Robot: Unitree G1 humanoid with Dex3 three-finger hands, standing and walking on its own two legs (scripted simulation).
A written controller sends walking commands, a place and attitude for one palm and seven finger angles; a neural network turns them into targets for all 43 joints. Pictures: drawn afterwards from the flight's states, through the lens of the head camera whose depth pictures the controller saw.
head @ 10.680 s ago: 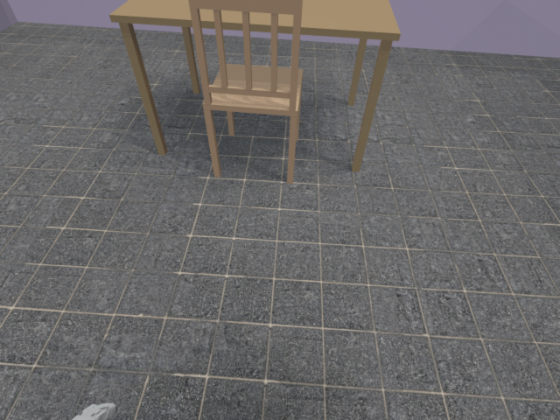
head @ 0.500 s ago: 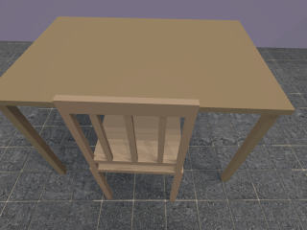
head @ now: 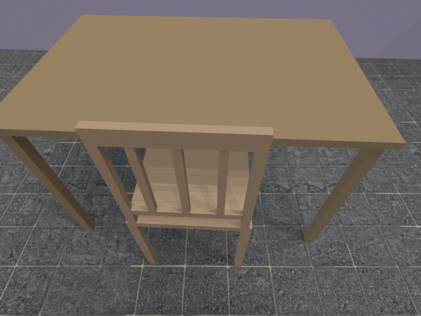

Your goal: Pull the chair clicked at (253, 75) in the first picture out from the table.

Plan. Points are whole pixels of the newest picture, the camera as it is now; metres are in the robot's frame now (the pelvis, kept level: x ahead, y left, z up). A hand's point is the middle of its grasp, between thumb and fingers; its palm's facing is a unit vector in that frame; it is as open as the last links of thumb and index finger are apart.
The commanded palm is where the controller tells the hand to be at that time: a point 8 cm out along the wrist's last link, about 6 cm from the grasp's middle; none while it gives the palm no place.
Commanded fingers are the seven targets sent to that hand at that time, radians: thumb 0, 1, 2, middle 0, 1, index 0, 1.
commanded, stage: look again from close up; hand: left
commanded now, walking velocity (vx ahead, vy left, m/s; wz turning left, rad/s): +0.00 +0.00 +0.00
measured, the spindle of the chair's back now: (182, 183) +0.45 +0.10 -0.10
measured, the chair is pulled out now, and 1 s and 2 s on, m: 0.00 0.00 0.00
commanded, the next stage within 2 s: raise the hand toward the chair's back in 0.68 s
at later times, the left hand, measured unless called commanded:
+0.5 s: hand out of the picture +0.06 +0.20 -0.17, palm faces +0.01 -0.97 -0.24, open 7.4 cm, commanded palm none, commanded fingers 0.00 0.90 0.90 -0.20 -0.30 -0.20 -0.30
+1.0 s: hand (109, 259) +0.22 +0.21 -0.01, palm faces +0.23 -0.97 -0.07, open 7.8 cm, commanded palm +0.11 +0.25 -0.07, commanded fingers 0.00 0.62 0.78 -0.17 -0.26 -0.17 -0.26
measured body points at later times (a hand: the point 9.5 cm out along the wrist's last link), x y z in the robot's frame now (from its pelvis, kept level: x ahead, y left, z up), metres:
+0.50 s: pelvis +0.01 +0.02 +0.00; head +0.02 +0.01 +0.45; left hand +0.06 +0.25 -0.15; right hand +0.03 -0.20 -0.17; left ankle -0.03 +0.13 -0.74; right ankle +0.04 -0.10 -0.74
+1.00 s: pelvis +0.00 +0.01 -0.02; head +0.01 +0.00 +0.43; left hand +0.20 +0.26 -0.01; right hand +0.14 -0.24 -0.12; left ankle -0.03 +0.13 -0.74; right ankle +0.04 -0.10 -0.74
